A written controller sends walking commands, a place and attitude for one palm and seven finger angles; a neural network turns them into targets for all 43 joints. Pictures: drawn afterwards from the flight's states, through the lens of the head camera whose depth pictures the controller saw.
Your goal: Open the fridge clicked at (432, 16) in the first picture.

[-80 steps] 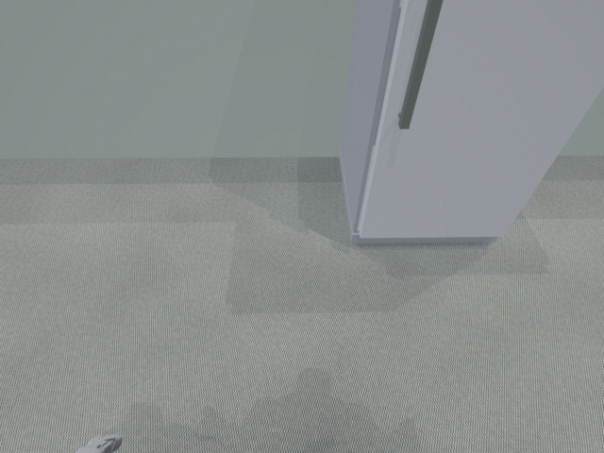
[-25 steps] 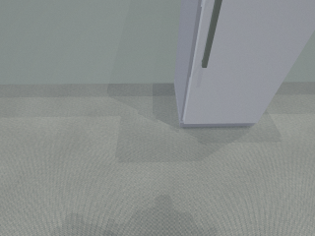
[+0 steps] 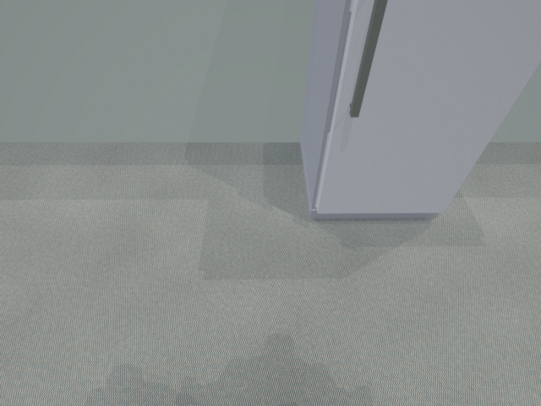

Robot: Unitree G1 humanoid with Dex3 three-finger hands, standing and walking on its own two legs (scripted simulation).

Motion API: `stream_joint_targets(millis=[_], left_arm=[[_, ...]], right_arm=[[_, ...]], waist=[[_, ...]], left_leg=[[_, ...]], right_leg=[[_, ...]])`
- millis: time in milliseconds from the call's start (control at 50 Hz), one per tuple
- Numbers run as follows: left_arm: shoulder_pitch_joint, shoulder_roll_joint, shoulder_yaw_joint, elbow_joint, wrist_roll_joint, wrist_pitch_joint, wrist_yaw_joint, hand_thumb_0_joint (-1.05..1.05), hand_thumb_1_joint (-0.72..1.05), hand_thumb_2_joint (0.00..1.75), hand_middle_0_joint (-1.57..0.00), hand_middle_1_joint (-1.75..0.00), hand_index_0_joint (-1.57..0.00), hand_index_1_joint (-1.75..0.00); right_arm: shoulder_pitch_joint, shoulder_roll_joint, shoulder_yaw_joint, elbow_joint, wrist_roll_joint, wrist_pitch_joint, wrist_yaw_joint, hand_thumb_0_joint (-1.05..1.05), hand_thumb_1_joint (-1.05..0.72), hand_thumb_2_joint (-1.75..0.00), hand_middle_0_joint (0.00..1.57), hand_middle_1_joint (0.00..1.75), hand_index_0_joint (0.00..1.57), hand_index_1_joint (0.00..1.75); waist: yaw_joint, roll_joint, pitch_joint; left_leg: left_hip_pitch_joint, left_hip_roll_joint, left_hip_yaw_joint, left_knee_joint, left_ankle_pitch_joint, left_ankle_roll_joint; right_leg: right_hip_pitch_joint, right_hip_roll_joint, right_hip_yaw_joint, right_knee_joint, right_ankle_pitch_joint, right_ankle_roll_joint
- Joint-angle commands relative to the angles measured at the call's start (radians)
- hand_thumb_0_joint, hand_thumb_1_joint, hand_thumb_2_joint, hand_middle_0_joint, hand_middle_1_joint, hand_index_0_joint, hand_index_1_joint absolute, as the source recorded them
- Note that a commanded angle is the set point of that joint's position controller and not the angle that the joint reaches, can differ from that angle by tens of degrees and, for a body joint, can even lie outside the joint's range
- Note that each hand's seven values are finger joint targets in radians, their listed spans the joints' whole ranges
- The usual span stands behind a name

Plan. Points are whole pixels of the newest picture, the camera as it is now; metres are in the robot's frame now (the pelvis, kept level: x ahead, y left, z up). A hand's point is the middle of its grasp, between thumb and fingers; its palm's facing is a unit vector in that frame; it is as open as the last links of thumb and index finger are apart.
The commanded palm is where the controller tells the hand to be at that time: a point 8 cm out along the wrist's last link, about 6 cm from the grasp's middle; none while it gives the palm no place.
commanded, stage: walk to a spot facing it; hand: left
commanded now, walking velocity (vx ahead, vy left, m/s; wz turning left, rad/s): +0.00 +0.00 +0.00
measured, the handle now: (366, 50) +1.00 -0.21 +0.08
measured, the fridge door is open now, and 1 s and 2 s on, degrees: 0 0 0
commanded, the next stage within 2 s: none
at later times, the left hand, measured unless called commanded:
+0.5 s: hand out of the picture +0.05 +0.17 -0.18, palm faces -0.14 -0.95 -0.26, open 7.4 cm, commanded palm none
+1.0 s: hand out of the picture +0.11 +0.20 -0.17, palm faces -0.38 -0.89 -0.25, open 7.4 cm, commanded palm none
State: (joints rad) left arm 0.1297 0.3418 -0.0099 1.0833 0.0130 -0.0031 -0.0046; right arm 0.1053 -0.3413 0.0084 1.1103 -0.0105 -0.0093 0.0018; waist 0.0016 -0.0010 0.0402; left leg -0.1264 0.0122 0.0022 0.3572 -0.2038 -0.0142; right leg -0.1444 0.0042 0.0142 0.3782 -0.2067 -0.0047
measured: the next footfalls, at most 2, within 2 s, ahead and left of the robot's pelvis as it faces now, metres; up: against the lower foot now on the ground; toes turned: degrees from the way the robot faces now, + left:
left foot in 0.88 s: +0.02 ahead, +0.13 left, +0.00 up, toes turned -24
right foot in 1.24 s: -0.10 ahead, -0.12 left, +0.00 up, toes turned -43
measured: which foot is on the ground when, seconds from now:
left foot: down 0.00-0.42, up 0.44-0.86, down 0.88-1.00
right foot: down 0.00-0.88, up 0.90-1.00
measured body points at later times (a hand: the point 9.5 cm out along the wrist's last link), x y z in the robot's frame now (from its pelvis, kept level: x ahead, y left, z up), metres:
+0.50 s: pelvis -0.03 -0.02 -0.03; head +0.01 -0.05 +0.42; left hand +0.06 +0.22 -0.16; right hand +0.01 -0.28 -0.19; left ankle -0.02 +0.13 -0.70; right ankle -0.01 -0.10 -0.75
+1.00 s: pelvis -0.05 +0.03 -0.01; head -0.02 +0.04 +0.44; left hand +0.13 +0.25 -0.15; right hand -0.08 -0.25 -0.13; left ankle -0.02 +0.15 -0.75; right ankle -0.08 -0.09 -0.67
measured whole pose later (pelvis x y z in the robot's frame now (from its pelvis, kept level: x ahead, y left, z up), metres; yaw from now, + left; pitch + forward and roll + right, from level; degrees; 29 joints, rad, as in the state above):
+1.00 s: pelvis -0.05 +0.03 -0.01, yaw -27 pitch +1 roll +0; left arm 0.22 0.29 0.11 0.89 0.03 0.08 -0.03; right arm 0.19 -0.22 -0.03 0.89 -0.02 0.02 -0.03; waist 0.03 -0.05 0.04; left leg -0.20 0.03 0.05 0.47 -0.29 0.00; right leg -0.57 0.08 0.07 1.08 -0.36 0.06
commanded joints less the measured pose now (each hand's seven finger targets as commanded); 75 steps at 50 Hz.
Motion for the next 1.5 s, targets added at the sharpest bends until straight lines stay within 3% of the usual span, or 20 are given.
stream_joint_targets(millis=[0, 180, 360, 380, 400, 420, 520, 800, 820, 860, 880, 960, 1060, 1160, 1180, 1200, 1220, 1240, 1320, 1480], left_arm=[[-0.037, 0.209, 0.046, -0.061, -0.001, -0.027, 0.015, 0.0, 0.9, 0.9, -0.2, -0.3, -0.2, -0.3], [0.043, 0.098, 0.052, -0.119, 0.005, 0.031, 0.016, 0.0, 0.9, 0.9, -0.2, -0.3, -0.2, -0.3], [0.16, 0.026, 0.087, -0.2, 0.009, 0.044, -0.008, 0.0, 0.9, 0.9, -0.2, -0.3, -0.2, -0.3], [0.216, 0.053, 0.097, -0.191, 0.015, 0.035, -0.007, 0.0, 0.9, 0.9, -0.2, -0.3, -0.2, -0.3], [0.229, 0.152, 0.118, -0.2, 0.029, 0.019, 0.007, 0.0, 0.9, 0.9, -0.2, -0.3, -0.2, -0.3], [0.269, 0.158, 0.118, -0.201, 0.01, 0.017, 0.018, 0.0, 0.9, 0.9, -0.2, -0.3, -0.2, -0.3], [0.116, 0.076, 0.107, -0.249, 0.007, 0.015, 0.023, 0.0, 0.9, 0.9, -0.2, -0.3, -0.2, -0.3], [0.077, 0.096, 0.128, -0.261, 0.014, 0.045, 0.016, 0.0, 0.9, 0.9, -0.2, -0.3, -0.2, -0.3], [0.059, 0.072, 0.124, -0.275, 0.009, 0.047, 0.012, 0.0, 0.9, 0.9, -0.2, -0.3, -0.2, -0.3], [0.059, 0.001, 0.122, -0.31, 0.005, 0.048, -0.008, 0.0, 0.9, 0.9, -0.2, -0.3, -0.2, -0.3], [0.053, 0.043, 0.136, -0.301, 0.016, 0.052, -0.009, 0.0, 0.9, 0.9, -0.2, -0.3, -0.2, -0.3], [0.097, 0.007, 0.129, -0.263, 0.017, 0.063, -0.037, 0.0, 0.9, 0.9, -0.2, -0.3, -0.2, -0.3], [-0.036, -0.031, 0.102, -0.303, 0.008, 0.051, -0.042, 0.0, 0.9, 0.9, -0.2, -0.3, -0.2, -0.3], [0.019, -0.02, 0.101, -0.276, 0.012, 0.032, -0.054, 0.0, 0.9, 0.9, -0.2, -0.3, -0.2, -0.3], [0.1, 0.012, 0.109, -0.248, 0.014, 0.023, -0.049, 0.0, 0.9, 0.9, -0.2, -0.3, -0.2, -0.3], [0.204, 0.131, 0.135, -0.218, 0.021, 0.007, -0.034, 0.0, 0.9, 0.9, -0.2, -0.3, -0.2, -0.3], [0.3, 0.212, 0.15, -0.197, 0.002, 0.008, -0.016, 0.0, 0.9, 0.9, -0.2, -0.3, -0.2, -0.3], [0.3, 0.2, 0.149, -0.2, -0.001, 0.006, -0.001, 0.0, 0.9, 0.9, -0.2, -0.3, -0.2, -0.3], [0.11, 0.093, 0.114, -0.236, 0.01, -0.016, 0.001, 0.0, 0.9, 0.9, -0.2, -0.3, -0.2, -0.3], [0.131, 0.104, 0.116, -0.197, 0.017, -0.035, -0.001, 0.0, 0.9, 0.9, -0.2, -0.3, -0.2, -0.3]], right_arm=[[-0.046, -0.208, -0.044, -0.062, 0.003, -0.026, -0.015, 0.0, -0.9, -0.9, 0.2, 0.3, 0.2, 0.3], [0.048, -0.102, -0.058, -0.115, -0.001, 0.013, -0.033, 0.0, -0.9, -0.9, 0.2, 0.3, 0.2, 0.3], [-0.03, -0.108, -0.102, -0.232, -0.009, 0.015, -0.03, 0.0, -0.9, -0.9, 0.2, 0.3, 0.2, 0.3], [-0.043, -0.095, -0.103, -0.245, -0.008, 0.022, -0.029, 0.0, -0.9, -0.9, 0.2, 0.3, 0.2, 0.3], [-0.008, -0.01, -0.09, -0.27, -0.001, 0.027, -0.025, 0.0, -0.9, -0.9, 0.2, 0.3, 0.2, 0.3], [-0.058, -0.023, -0.085, -0.285, -0.001, 0.036, -0.03, 0.0, -0.9, -0.9, 0.2, 0.3, 0.2, 0.3], [0.022, 0.001, -0.092, -0.237, -0.005, 0.034, -0.023, 0.0, -0.9, -0.9, 0.2, 0.3, 0.2, 0.3], [0.139, 0.016, -0.086, -0.248, 0.016, 0.011, -0.042, 0.0, -0.9, -0.9, 0.2, 0.3, 0.2, 0.3], [0.189, -0.011, -0.091, -0.24, 0.015, 0.003, -0.049, 0.0, -0.9, -0.9, 0.2, 0.3, 0.2, 0.3], [0.128, -0.146, -0.112, -0.283, -0.005, 0.003, -0.052, 0.0, -0.9, -0.9, 0.2, 0.3, 0.2, 0.3], [0.048, -0.127, -0.103, -0.311, -0.004, 0.004, -0.047, 0.0, -0.9, -0.9, 0.2, 0.3, 0.2, 0.3], [-0.015, -0.048, -0.083, -0.324, -0.015, -0.006, -0.044, 0.0, -0.9, -0.9, 0.2, 0.3, 0.2, 0.3], [0.169, -0.084, -0.102, -0.26, -0.018, -0.005, -0.037, 0.0, -0.9, -0.9, 0.2, 0.3, 0.2, 0.3], [0.162, -0.113, -0.11, -0.24, -0.02, 0.0, -0.022, 0.0, -0.9, -0.9, 0.2, 0.3, 0.2, 0.3], [0.16, -0.096, -0.106, -0.243, -0.016, 0.0, -0.015, 0.0, -0.9, -0.9, 0.2, 0.3, 0.2, 0.3], [0.164, -0.025, -0.085, -0.27, -0.003, 0.003, -0.005, 0.0, -0.9, -0.9, 0.2, 0.3, 0.2, 0.3], [0.01, -0.002, -0.067, -0.349, -0.009, 0.005, -0.002, 0.0, -0.9, -0.9, 0.2, 0.3, 0.2, 0.3], [-0.037, -0.038, -0.074, -0.359, -0.009, 0.005, -0.005, 0.0, -0.9, -0.9, 0.2, 0.3, 0.2, 0.3], [0.049, -0.011, -0.086, -0.282, -0.022, 0.004, 0.015, 0.0, -0.9, -0.9, 0.2, 0.3, 0.2, 0.3], [0.066, 0.025, -0.085, -0.299, -0.009, -0.024, 0.025, 0.0, -0.9, -0.9, 0.2, 0.3, 0.2, 0.3]], waist=[[0.0, -0.005, -0.076], [-0.008, 0.012, -0.065], [0.055, 0.161, -0.047], [0.083, 0.029, -0.055], [0.069, -0.321, -0.061], [0.106, -0.316, -0.058], [0.013, -0.106, -0.107], [-0.017, -0.152, -0.147], [-0.042, -0.104, -0.152], [-0.026, 0.28, -0.058], [-0.005, 0.246, -0.032], [0.04, 0.144, 0.008], [-0.048, 0.189, -0.034], [-0.015, 0.188, -0.062], [0.03, 0.11, -0.091], [0.078, -0.197, -0.143], [0.152, -0.331, -0.097], [0.149, -0.262, -0.074], [0.019, -0.129, 0.007], [0.006, -0.146, 0.013]], left_leg=[[0.023, 0.108, -0.092, -0.049, 0.142, 0.038], [0.017, 0.153, -0.014, 0.067, 0.161, 0.03], [-0.171, 0.316, -0.01, 0.158, 0.2, 0.121], [-0.237, 0.236, 0.062, 0.338, 0.115, 0.058], [-0.431, 0.057, 0.161, 0.627, -0.242, -0.036], [-0.423, 0.006, 0.002, 0.759, -0.398, -0.036], [-0.379, 0.043, -0.032, 0.76, -0.179, -0.047], [-0.033, -0.037, -0.01, 0.109, -0.131, -0.002], [0.119, 0.012, -0.047, 0.006, -0.101, 0.023], [0.072, 0.446, -0.426, -0.192, -0.216, 0.158], [-0.112, 0.48, -0.435, -0.189, -0.185, 0.196], [-0.112, 0.253, -0.065, -0.074, 0.073, 0.145], [0.082, 0.299, 0.008, 0.031, 0.44, 0.157], [-0.033, 0.32, 0.073, 0.123, 0.075, 0.089], [-0.16, 0.288, 0.119, 0.271, -0.025, 0.043], [-0.445, 0.189, 0.234, 0.558, -0.262, -0.03], [-0.651, 0.099, 0.14, 0.766, -0.488, -0.052], [-0.661, 0.134, 0.021, 0.807, -0.397, -0.036], [-0.497, 0.141, 0.044, 0.72, -0.153, -0.058], [-0.337, 0.093, 0.071, 0.398, -0.092, -0.057]], right_leg=[[0.003, -0.123, 0.102, -0.063, 0.149, -0.027], [-0.125, -0.076, 0.13, 0.115, 0.268, -0.019], [-0.116, -0.028, -0.004, 0.36, -0.173, 0.009], [-0.047, -0.054, 0.063, 0.206, 0.045, -0.011], [0.012, -0.289, 0.465, 0.009, 0.25, -0.098], [-0.079, -0.332, 0.626, -0.111, 0.302, -0.146], [-0.055, -0.192, 0.405, -0.048, 0.166, -0.167], [-0.172, -0.104, 0.502, -0.038, 0.077, -0.101], [-0.305, -0.04, 0.448, 0.01, -0.037, -0.052], [-0.556, 0.122, 0.109, 0.515, -0.311, 0.045], [-0.496, 0.04, 0.118, 0.687, -0.286, 0.061], [-0.452, 0.005, 0.026, 0.816, -0.17, 0.083], [-0.39, -0.027, -0.069, 0.49, -0.221, 0.077], [-0.115, 0.012, -0.149, 0.185, -0.16, 0.031], [0.076, 0.006, -0.128, 0.073, -0.097, 0.006], [0.331, -0.234, 0.193, -0.052, -0.236, -0.087], [0.291, -0.418, 0.543, -0.149, -0.134, -0.192], [0.201, -0.4, 0.557, -0.184, -0.313, -0.224], [-0.045, -0.245, 0.306, -0.17, -0.262, -0.164], [-0.099, -0.213, 0.282, -0.145, -0.201, -0.162]])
